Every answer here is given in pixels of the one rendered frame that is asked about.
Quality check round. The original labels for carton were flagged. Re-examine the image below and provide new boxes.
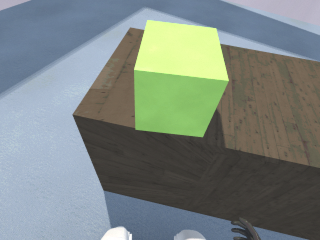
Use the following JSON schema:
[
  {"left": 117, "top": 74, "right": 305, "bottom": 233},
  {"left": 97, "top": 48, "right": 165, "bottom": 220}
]
[{"left": 134, "top": 20, "right": 229, "bottom": 138}]

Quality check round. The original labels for right robot thigh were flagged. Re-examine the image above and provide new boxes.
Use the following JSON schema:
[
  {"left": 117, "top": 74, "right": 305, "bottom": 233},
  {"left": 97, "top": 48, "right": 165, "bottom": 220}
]
[{"left": 174, "top": 229, "right": 206, "bottom": 240}]

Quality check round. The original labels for robot thigh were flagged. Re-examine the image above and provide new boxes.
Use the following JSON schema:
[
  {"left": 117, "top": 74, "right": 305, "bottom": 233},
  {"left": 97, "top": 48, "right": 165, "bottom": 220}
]
[
  {"left": 174, "top": 229, "right": 206, "bottom": 240},
  {"left": 101, "top": 227, "right": 132, "bottom": 240}
]

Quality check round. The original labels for pedestal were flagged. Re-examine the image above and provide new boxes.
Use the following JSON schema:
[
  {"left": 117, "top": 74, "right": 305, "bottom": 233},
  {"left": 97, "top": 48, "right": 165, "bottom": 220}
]
[{"left": 72, "top": 27, "right": 320, "bottom": 240}]

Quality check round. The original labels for left robot thigh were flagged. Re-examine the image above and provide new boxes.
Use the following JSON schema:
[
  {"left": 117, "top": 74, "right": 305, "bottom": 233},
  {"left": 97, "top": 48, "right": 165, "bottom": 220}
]
[{"left": 101, "top": 227, "right": 132, "bottom": 240}]

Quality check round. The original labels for right robot hand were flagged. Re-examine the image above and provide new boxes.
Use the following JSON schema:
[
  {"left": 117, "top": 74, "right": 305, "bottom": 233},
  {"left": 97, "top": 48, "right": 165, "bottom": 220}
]
[{"left": 231, "top": 217, "right": 261, "bottom": 240}]

